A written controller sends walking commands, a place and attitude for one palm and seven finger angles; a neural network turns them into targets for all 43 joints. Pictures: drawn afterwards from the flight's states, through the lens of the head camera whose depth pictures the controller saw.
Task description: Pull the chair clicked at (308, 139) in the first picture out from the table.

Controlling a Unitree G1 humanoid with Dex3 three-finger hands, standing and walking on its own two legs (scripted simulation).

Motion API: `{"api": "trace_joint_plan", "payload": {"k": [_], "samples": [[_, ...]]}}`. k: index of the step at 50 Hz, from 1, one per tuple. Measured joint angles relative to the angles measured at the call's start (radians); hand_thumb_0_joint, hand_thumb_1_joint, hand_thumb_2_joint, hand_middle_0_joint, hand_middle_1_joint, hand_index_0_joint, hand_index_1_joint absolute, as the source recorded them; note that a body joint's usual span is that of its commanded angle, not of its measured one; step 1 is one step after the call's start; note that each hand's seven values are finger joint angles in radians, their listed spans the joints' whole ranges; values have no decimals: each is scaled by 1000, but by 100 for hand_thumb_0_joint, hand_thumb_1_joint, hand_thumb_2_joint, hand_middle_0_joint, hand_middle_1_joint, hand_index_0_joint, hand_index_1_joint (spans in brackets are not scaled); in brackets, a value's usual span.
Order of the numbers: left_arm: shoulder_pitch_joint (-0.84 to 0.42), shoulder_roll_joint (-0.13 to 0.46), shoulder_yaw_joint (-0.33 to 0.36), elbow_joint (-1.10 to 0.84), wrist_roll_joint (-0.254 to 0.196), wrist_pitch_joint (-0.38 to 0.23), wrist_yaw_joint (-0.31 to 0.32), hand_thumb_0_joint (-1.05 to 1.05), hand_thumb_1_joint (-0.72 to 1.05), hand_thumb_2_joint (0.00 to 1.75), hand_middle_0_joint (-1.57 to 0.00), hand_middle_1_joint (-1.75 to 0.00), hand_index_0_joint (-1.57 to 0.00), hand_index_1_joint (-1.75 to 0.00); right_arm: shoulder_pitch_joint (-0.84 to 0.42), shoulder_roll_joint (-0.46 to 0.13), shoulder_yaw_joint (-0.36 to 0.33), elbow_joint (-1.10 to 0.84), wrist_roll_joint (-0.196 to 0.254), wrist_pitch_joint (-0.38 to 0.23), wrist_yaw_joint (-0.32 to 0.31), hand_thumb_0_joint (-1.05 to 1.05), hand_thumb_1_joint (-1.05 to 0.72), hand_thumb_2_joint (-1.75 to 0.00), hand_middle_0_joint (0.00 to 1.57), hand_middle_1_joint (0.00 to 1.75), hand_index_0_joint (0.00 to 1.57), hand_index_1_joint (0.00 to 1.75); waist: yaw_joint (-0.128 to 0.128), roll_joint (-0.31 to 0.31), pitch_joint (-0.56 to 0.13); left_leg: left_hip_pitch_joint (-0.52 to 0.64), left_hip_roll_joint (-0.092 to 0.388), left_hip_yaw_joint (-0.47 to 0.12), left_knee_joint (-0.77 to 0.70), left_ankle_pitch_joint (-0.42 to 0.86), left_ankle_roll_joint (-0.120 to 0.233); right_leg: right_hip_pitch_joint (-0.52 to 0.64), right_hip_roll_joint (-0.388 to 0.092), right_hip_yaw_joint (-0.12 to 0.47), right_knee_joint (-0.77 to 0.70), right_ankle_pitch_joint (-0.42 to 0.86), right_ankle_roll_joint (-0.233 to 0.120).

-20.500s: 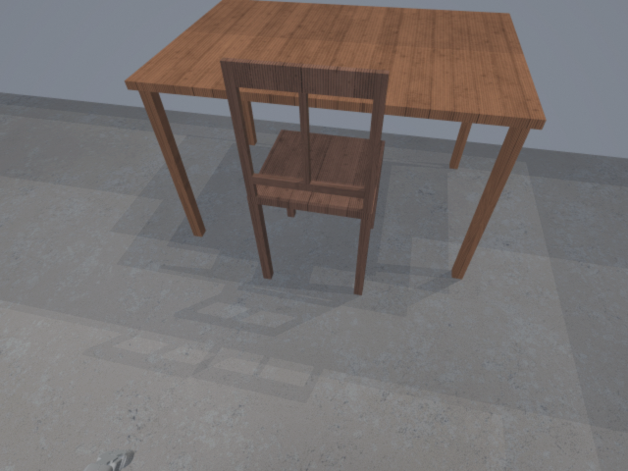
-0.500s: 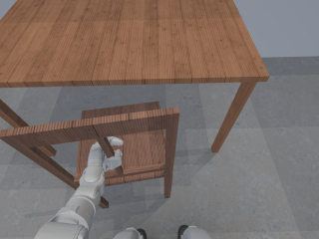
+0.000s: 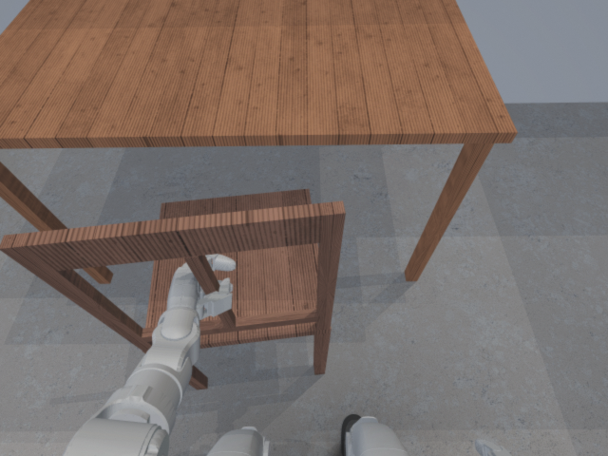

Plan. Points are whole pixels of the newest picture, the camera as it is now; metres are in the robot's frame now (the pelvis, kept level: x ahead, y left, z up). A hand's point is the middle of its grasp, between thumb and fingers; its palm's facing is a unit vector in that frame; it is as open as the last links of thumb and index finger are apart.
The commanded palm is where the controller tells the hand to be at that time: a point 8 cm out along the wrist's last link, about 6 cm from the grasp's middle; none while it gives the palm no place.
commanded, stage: step backward, pulling the chair out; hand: left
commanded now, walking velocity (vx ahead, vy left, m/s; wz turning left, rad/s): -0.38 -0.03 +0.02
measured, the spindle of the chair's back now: (215, 293) +0.36 +0.15 -0.09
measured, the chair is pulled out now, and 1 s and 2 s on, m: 0.18 0.31 0.62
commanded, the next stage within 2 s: stop walking, hand still on the chair in 1.62 s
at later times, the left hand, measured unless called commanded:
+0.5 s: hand (219, 311) +0.32 +0.13 -0.07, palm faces -0.03 -0.98 -0.17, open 5.2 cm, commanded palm +0.29 +0.19 -0.06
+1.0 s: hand (206, 388) +0.21 +0.14 -0.06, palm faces -0.03 -0.99 -0.16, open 5.1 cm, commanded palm +0.19 +0.19 -0.06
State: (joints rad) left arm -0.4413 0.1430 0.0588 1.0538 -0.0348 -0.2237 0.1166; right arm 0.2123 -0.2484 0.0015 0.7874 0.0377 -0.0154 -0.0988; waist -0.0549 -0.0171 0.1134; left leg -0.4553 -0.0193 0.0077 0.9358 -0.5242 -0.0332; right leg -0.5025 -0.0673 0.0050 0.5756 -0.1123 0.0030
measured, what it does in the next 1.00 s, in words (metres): walks backwards: left foot, then right foot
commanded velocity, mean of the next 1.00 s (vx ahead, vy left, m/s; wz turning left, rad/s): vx -0.38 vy -0.06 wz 0.01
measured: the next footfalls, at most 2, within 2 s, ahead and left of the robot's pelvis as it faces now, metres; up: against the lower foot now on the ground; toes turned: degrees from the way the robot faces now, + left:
left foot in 0.08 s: +0.02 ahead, +0.17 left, +0.00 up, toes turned +3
right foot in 0.22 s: +0.08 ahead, -0.11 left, +0.00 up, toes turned -3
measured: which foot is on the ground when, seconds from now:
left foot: up 0.00-0.06, down 0.08-0.70, up 0.72-0.92, down 0.94-1.00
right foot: down 0.00-0.12, up 0.14-0.20, down 0.22-0.98, up 1.00-1.00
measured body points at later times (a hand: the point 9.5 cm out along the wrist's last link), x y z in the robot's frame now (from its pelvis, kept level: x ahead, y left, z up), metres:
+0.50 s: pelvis -0.05 +0.02 +0.00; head +0.05 +0.02 +0.44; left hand +0.32 +0.19 -0.05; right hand +0.06 -0.24 -0.13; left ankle -0.02 +0.17 -0.73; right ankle +0.04 -0.11 -0.72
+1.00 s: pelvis -0.15 +0.02 +0.00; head -0.06 +0.03 +0.44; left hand +0.21 +0.19 -0.05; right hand -0.04 -0.26 -0.11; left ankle -0.18 +0.15 -0.73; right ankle -0.04 -0.11 -0.72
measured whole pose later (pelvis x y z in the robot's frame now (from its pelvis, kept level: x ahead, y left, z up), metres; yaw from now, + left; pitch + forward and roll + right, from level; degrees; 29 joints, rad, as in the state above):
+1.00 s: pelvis -0.15 +0.02 +0.00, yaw +1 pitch +3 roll +1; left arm -0.49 0.16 0.00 0.99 -0.02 -0.18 0.09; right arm 0.16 -0.26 -0.02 0.74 0.03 0.03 -0.13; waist -0.06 -0.05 0.15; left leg -0.26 0.00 0.03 0.55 -0.32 -0.01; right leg -0.50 -0.07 -0.02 0.56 -0.09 0.02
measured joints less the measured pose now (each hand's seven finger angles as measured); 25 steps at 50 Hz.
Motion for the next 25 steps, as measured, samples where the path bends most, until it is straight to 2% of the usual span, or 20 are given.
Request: {"api": "trace_joint_plan", "payload": {"k": [2,4,6,10,13,15,18,20,22,23,24,25], "samples": [[-4,-6,-11,-6,11,-3,-4,3,70,83,-36,-125,-50,-144,7,-19,1,-3,0,-8,-5,1,-91,-90,21,30,20,30,-8,-1,-16,83,17,-7,-156,31,0,-14,-10,-6,-19,15,13],[-14,-16,-36,-22,19,-6,-16,2,69,83,-36,-128,-50,-144,17,-42,-9,-11,-2,-16,-13,1,-91,-90,21,30,20,30,-15,17,-31,155,46,-12,-341,145,11,-45,-14,-24,-8,17,27],[-30,-8,-58,-46,25,-2,-23,2,69,83,-36,-130,-50,-144,8,-33,-22,-15,-5,-7,-23,1,-91,-90,20,29,20,30,-7,-7,-4,147,32,-4,-329,176,7,-57,-25,-10,26,19,26],[4,7,-72,-92,17,14,-30,2,70,83,-35,-131,-50,-144,25,11,-30,-46,-19,13,-8,1,-91,-90,20,29,20,30,13,-1,7,158,63,4,-305,134,-9,-3,18,-23,124,-96,5],[14,12,-59,-97,14,3,-35,2,69,84,-37,-131,-50,-144,24,40,-26,-48,-23,14,11,1,-91,-90,20,29,20,30,29,29,13,149,102,3,-276,121,-23,59,53,-42,52,-116,-9],[-8,13,-37,-73,10,-8,-30,2,69,85,-37,-130,-50,-144,0,53,-21,-40,-18,20,17,1,-91,-90,20,29,20,30,21,49,38,115,123,-1,-213,163,-28,78,70,-54,19,-107,-14],[-52,14,-4,-35,8,-3,-21,3,70,85,-37,-128,-50,-144,-34,58,-14,-33,-8,25,13,1,-91,-90,21,30,20,30,3,31,59,43,83,-27,-79,44,-28,73,50,-50,3,-82,-18],[-66,12,7,-38,11,12,-17,4,71,84,-36,-128,-50,-144,-50,46,-7,-41,-9,28,7,1,-91,-90,21,30,20,30,-12,20,64,26,67,-30,-99,15,-24,63,33,-46,-8,-64,-10],[-59,10,7,-62,12,23,-16,4,71,84,-36,-128,-50,-144,-60,24,0,-53,-12,34,-2,1,-91,-90,21,30,20,30,-26,24,63,53,72,-21,-238,103,-21,48,25,-45,-8,-52,2],[-49,9,-1,-82,10,29,-16,3,71,83,-36,-129,-50,-144,-61,10,0,-62,-14,38,-6,1,-91,-90,21,30,20,30,-32,33,60,72,84,-16,-316,226,-13,38,27,-47,4,-52,8],[-41,14,-13,-105,7,36,-17,3,70,83,-36,-129,-50,-144,-67,6,-6,-67,-16,43,-10,1,-91,-90,21,30,20,30,-34,28,66,70,82,-8,-325,295,-10,32,23,-43,18,-54,14],[-30,21,-22,-127,5,42,-18,3,70,83,-36,-130,-50,-144,-70,9,-11,-72,-16,50,-11,1,-91,-90,21,30,20,30,-28,14,73,71,78,5,-313,295,-9,27,19,-31,29,-52,17]]}}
